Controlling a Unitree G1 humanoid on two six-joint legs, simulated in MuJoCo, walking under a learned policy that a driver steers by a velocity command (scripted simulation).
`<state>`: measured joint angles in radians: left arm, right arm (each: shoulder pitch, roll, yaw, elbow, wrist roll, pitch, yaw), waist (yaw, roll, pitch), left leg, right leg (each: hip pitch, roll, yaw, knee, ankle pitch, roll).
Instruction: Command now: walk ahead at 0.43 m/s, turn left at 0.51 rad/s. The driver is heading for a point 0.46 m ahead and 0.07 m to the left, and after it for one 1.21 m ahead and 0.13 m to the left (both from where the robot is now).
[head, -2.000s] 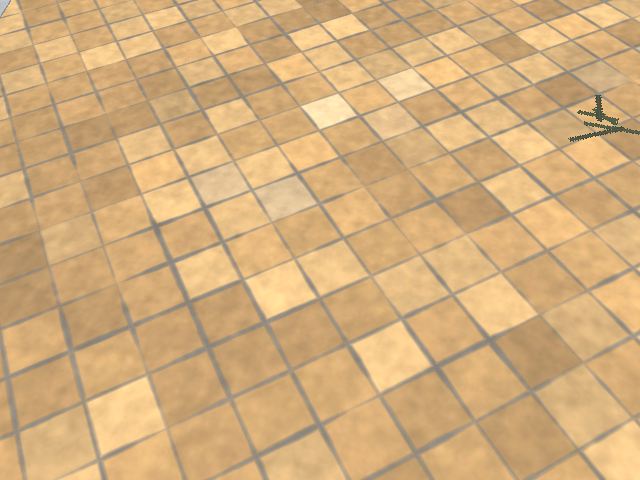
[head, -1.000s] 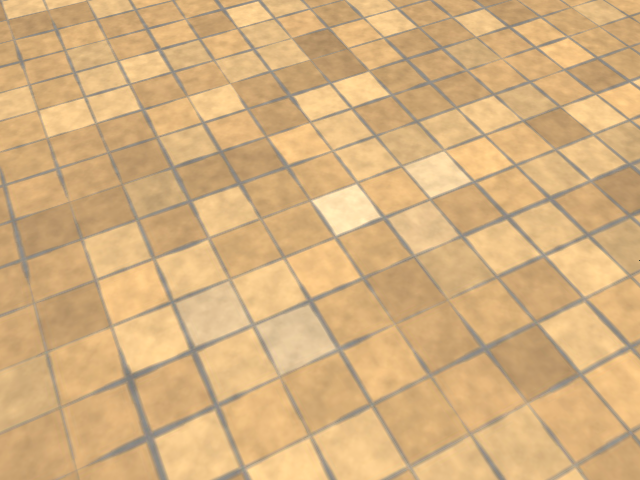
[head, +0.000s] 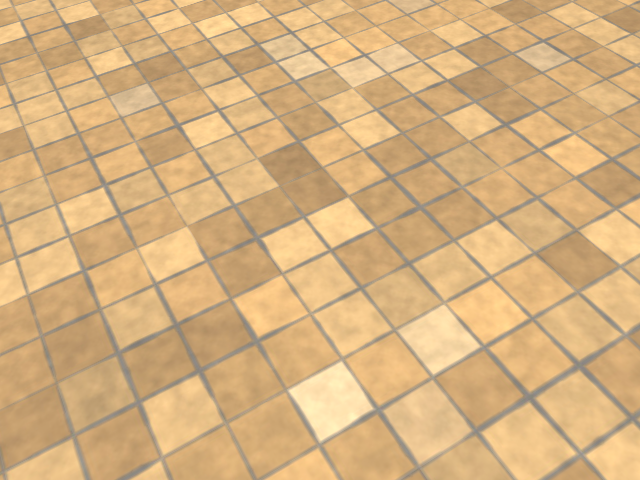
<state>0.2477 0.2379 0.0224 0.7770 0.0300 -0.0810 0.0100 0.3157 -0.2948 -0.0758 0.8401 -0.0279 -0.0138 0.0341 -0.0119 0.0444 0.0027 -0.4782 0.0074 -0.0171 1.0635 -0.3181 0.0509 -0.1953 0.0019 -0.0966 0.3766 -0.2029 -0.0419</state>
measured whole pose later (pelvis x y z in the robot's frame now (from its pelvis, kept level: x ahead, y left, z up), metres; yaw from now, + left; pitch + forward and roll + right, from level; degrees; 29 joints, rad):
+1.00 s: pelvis +0.18 +0.02 +0.00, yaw +10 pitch +1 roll +1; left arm 0.30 0.26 0.07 0.82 0.01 0.03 0.01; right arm 0.17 -0.28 -0.05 0.78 -0.02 0.03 -0.01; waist 0.03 0.01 0.01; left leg -0.36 -0.06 -0.03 0.78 -0.44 -0.01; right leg -0.23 0.06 0.14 0.42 -0.22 -0.05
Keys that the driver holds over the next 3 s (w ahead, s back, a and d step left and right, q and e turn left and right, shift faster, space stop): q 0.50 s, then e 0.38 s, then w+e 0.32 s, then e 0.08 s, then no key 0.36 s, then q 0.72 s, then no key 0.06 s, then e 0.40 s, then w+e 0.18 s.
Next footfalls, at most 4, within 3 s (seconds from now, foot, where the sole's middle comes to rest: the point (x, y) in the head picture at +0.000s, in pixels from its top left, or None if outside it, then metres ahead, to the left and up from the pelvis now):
0.28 left None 0.25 0.12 -0.78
0.76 right None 0.24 -0.07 -0.78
1.12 left None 0.21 0.13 -0.78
1.50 right None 0.45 -0.06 -0.78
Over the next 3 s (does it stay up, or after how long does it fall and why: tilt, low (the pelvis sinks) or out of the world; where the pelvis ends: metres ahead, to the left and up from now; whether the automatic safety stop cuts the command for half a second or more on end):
stays up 0.38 0.03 0.00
